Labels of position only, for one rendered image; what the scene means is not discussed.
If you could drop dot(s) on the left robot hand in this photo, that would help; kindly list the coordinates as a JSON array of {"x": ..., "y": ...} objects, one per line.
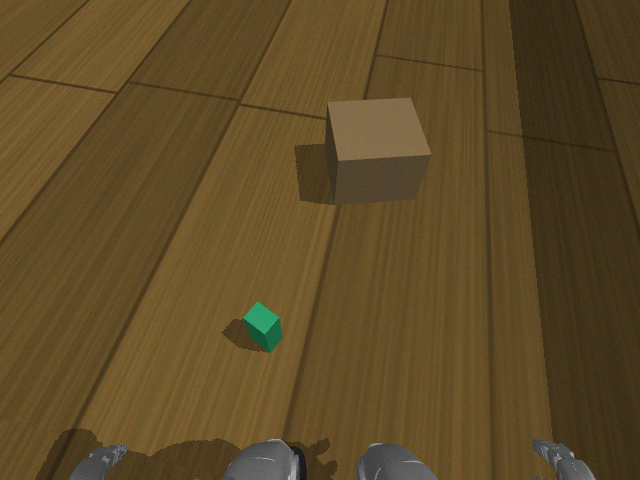
[{"x": 99, "y": 463}]

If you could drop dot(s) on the right robot hand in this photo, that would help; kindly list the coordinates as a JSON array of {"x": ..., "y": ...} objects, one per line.
[{"x": 562, "y": 460}]

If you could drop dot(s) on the left robot foot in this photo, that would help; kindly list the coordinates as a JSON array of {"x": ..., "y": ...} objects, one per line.
[{"x": 302, "y": 462}]

